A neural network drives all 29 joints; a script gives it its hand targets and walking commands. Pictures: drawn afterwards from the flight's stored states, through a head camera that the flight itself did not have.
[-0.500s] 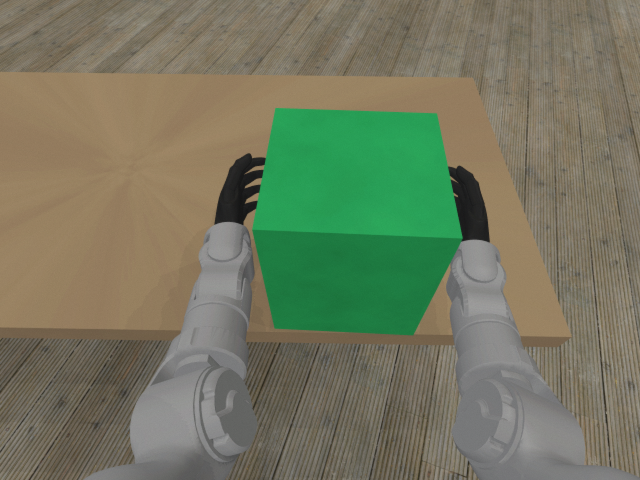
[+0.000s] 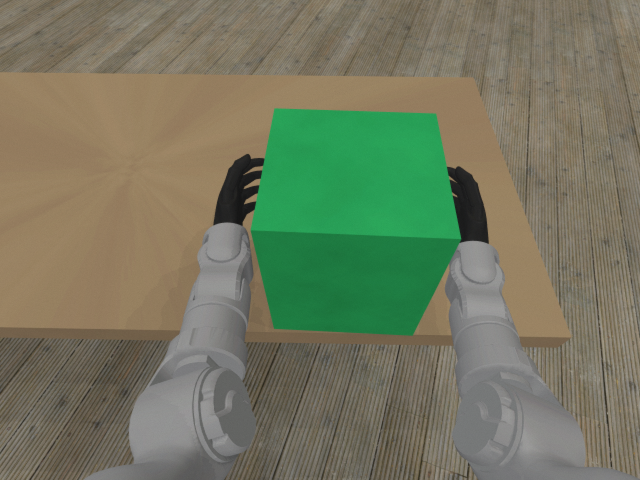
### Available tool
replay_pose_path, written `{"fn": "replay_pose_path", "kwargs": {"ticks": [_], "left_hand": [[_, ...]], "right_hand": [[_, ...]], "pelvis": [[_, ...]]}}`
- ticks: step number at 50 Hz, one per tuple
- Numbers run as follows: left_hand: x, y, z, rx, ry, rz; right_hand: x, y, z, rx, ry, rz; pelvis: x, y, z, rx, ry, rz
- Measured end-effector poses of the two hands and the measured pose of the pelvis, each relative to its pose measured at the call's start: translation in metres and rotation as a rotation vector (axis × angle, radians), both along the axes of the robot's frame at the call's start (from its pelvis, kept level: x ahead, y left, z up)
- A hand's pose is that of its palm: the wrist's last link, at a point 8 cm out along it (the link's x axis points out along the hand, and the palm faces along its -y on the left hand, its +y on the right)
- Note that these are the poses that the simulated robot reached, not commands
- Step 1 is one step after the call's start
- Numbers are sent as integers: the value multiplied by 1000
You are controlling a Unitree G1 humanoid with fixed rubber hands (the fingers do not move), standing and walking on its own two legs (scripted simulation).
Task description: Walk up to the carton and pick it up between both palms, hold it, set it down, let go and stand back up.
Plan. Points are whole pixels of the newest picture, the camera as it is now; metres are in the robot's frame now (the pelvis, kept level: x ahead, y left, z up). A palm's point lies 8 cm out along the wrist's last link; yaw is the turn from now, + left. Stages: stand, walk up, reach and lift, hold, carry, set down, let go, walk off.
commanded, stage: reach and lift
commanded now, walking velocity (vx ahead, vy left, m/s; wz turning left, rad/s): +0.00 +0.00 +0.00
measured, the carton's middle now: (348, 230) +0.44 -0.06 +0.02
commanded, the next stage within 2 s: none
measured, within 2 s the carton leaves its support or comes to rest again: leaves its support in 0.70 s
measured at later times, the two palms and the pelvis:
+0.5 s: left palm (215, 237) +0.41 +0.11 +0.08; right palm (462, 236) +0.37 -0.19 +0.08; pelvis -0.02 -0.01 +0.00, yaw +2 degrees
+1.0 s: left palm (204, 230) +0.40 +0.11 +0.11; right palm (465, 233) +0.37 -0.18 +0.10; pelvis -0.03 -0.01 +0.00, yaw +2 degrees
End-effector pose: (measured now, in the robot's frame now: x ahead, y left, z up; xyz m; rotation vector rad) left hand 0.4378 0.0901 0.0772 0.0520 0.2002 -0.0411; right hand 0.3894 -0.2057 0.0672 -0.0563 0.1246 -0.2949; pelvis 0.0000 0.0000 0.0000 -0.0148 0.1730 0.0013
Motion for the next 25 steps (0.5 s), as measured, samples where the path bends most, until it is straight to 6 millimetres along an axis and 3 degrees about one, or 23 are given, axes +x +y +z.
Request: {"fn": "replay_pose_path", "kwargs": {"ticks": [13,25], "left_hand": [[-9,5,4,1,-56,17],[-30,19,3,10,-68,45]], "right_hand": [[-4,4,6,-37,-57,21],[-15,16,11,-33,-73,53]], "pelvis": [[-3,-1,0,0,26,19],[-22,-7,1,3,2,40]]}}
